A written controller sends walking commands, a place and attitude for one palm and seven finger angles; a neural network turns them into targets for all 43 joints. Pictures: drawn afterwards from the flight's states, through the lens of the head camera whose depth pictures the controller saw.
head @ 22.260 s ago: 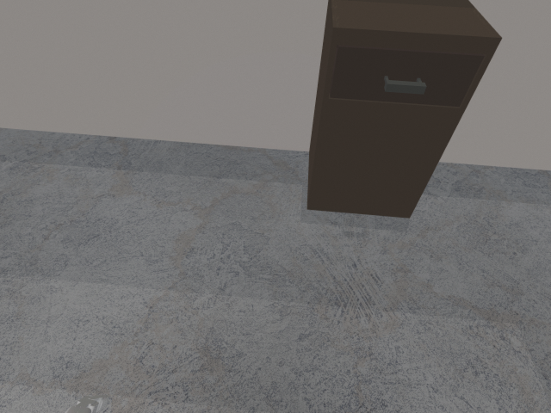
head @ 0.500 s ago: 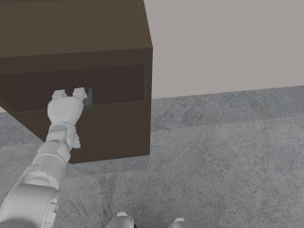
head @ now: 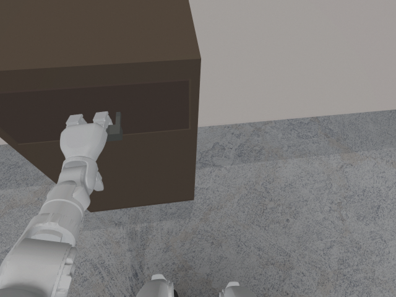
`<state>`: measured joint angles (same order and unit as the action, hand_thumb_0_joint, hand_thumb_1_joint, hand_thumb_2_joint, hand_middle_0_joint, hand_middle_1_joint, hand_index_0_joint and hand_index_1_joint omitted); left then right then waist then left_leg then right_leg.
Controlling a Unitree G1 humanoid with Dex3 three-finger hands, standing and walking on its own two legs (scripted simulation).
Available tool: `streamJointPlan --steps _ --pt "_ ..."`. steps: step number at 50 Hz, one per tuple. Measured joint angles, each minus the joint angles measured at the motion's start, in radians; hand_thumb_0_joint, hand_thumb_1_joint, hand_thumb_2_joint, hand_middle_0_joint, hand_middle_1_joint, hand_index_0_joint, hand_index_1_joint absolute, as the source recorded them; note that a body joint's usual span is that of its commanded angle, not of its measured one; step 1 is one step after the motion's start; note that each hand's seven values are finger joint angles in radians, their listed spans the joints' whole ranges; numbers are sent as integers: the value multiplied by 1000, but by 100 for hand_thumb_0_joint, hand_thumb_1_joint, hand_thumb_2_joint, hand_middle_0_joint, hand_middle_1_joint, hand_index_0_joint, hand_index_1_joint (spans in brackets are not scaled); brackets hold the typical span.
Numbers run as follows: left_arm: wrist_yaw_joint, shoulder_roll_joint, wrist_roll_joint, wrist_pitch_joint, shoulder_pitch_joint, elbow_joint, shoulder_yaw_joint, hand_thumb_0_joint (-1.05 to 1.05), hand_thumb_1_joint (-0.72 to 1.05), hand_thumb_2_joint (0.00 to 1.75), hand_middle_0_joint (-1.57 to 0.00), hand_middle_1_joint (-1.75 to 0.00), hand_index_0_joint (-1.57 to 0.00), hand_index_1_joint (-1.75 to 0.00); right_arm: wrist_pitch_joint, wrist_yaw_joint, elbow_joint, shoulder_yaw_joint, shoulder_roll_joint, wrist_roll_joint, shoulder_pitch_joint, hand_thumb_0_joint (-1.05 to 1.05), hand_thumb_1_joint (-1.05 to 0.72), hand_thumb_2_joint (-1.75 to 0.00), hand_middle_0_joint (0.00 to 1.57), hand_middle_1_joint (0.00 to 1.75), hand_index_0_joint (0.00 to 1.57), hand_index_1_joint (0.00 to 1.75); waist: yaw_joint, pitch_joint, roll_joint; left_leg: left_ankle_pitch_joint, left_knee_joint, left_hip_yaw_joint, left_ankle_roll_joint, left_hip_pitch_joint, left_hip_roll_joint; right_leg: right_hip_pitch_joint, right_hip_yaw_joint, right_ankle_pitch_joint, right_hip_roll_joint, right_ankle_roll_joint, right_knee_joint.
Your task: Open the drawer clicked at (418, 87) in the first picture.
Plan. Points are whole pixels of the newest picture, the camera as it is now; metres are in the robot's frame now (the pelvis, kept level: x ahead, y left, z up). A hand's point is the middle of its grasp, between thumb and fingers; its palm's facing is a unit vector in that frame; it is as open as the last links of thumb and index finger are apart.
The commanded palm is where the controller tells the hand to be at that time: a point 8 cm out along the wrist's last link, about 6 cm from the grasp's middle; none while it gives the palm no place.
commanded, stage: close the thumb around the handle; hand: left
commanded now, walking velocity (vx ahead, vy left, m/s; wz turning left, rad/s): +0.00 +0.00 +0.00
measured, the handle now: (94, 126) +0.50 +0.24 -0.01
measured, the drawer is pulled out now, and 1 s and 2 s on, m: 0.00 0.00 0.13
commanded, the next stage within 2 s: pull the drawer open in 0.68 s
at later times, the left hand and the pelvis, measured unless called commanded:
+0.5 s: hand (93, 151) +0.44 +0.23 -0.02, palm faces -0.05 -0.05 -1.00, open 7.2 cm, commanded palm +0.42 +0.23 +0.03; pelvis +0.00 +0.00 +0.00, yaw +0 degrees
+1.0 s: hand (93, 153) +0.43 +0.23 -0.02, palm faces -0.07 -0.05 -1.00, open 6.3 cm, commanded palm +0.39 +0.22 +0.03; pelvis +0.01 +0.00 +0.00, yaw -1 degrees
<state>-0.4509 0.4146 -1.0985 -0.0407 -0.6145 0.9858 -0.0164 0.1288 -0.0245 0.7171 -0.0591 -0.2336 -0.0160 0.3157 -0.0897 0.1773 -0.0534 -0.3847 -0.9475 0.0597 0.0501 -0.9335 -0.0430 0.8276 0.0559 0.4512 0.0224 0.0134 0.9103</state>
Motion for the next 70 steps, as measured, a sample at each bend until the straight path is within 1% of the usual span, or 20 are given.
streamJointPlan --steps 5,10,15,22,28,37,45,50,55,64,70 --pt "-8 0 -2 -4 3 -3 -1 0 -44 32 -30 -121 -32 -120 0 1 1 1 0 1 -6 1 -91 -89 20 30 20 30 1 -1 0 -1 -2 0 1 -1 1 0 0 1 -1 -1 1" --pt "-12 -5 -1 6 -1 -1 -4 0 -28 39 -31 -122 -33 -122 -1 2 -2 0 1 0 -13 1 -91 -89 20 30 20 30 2 -1 -1 -1 -3 -1 2 -2 2 1 0 0 -2 -2 1" --pt "-8 -6 2 11 -3 0 -4 0 -5 49 -33 -124 -34 -124 1 2 -5 3 1 1 -18 1 -91 -89 20 30 20 30 2 -1 0 0 0 1 3 1 2 -1 -2 -1 -1 -3 -1" --pt "1 3 0 14 -20 14 -7 0 32 64 -35 -128 -37 -128 -1 -2 -10 7 0 3 -16 1 -91 -89 20 30 20 30 0 -3 1 0 -1 -1 3 -3 3 2 0 0 -2 -4 -1" --pt "7 5 7 7 -8 0 0 0 62 78 -36 -130 -38 -130 1 -1 -9 3 -1 2 -9 1 -91 -89 20 30 20 30 2 -1 0 -5 -3 2 4 -2 1 1 -3 2 0 -4 -1" --pt "-8 -2 -1 22 -17 7 -23 -1 63 78 -32 -133 -35 -132 0 0 -1 -1 0 1 -3 1 -91 -89 20 30 20 30 6 -2 -2 -6 -8 -6 2 -9 5 4 4 7 -3 -3 4" --pt "12 3 13 35 -9 -3 -27 -1 64 76 -30 -134 -35 -132 -1 4 -5 -3 5 2 -8 1 -91 -89 20 30 20 30 5 -5 -2 -3 2 -3 0 2 3 -4 0 2 -1 -1 -5" --pt "19 2 27 34 55 -60 -13 0 65 74 -28 -134 -34 -131 6 7 -17 -5 7 4 -6 1 -91 -89 20 30 20 30 7 -4 -2 -7 20 9 0 31 -1 -27 -13 0 4 -2 -24" --pt "12 -15 31 38 130 -136 -12 0 66 74 -26 -135 -34 -130 14 12 -23 -9 5 5 -8 1 -91 -89 20 30 20 30 18 -1 -3 -14 36 15 1 58 0 -53 -20 3 3 -4 -41" --pt "0 -51 39 80 299 -315 -40 0 66 75 -25 -135 -33 -130 22 22 -46 -10 2 5 -48 1 -91 -89 20 30 20 30 36 -2 -3 -26 66 20 1 120 5 -117 -26 10 0 -8 -78" --pt "1 -72 38 111 387 -409 -63 1 66 76 -24 -135 -34 -130 18 24 -71 -3 3 4 -87 1 -91 -89 20 30 20 30 47 -3 0 -31 79 17 0 153 10 -152 -24 16 -3 -9 -92"
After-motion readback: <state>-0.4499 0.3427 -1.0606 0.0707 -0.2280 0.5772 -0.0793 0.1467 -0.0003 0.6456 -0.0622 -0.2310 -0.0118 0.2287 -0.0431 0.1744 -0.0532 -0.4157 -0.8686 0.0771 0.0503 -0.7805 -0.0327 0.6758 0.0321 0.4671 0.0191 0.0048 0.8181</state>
